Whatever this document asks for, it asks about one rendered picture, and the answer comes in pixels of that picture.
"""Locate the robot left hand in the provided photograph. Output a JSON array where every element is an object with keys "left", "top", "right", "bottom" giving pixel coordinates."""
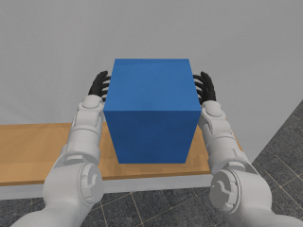
[{"left": 88, "top": 70, "right": 111, "bottom": 102}]

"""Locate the robot right hand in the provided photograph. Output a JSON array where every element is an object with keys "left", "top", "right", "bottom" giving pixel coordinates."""
[{"left": 192, "top": 71, "right": 217, "bottom": 106}]

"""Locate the carton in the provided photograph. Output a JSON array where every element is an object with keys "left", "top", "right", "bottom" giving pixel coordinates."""
[{"left": 103, "top": 59, "right": 202, "bottom": 164}]

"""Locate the robot left upper arm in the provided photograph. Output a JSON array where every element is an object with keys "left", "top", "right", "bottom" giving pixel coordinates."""
[{"left": 10, "top": 162, "right": 105, "bottom": 227}]

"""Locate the table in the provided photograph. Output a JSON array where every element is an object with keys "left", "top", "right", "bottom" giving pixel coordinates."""
[{"left": 0, "top": 119, "right": 243, "bottom": 186}]

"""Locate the robot right upper arm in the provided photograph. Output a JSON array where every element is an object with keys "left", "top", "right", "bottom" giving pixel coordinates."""
[{"left": 208, "top": 168, "right": 303, "bottom": 227}]

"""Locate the right robot forearm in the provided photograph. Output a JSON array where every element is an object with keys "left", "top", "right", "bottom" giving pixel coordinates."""
[{"left": 198, "top": 100, "right": 261, "bottom": 177}]

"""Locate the left robot forearm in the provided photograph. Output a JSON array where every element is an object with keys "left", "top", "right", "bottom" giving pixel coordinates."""
[{"left": 43, "top": 95, "right": 104, "bottom": 201}]

